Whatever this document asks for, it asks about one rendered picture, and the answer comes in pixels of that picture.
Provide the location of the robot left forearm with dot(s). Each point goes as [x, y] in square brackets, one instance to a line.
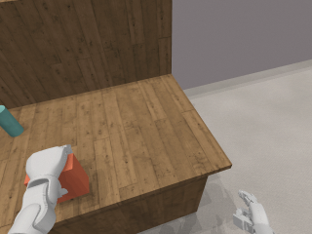
[37, 214]

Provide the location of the robot right forearm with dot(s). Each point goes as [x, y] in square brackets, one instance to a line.
[262, 229]

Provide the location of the left robot hand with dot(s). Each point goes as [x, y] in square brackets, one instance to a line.
[49, 162]

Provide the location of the sponge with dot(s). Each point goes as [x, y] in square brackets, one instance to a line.
[73, 178]

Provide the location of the table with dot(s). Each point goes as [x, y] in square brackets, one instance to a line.
[97, 74]

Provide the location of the right robot hand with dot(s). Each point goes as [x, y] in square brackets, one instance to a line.
[246, 219]

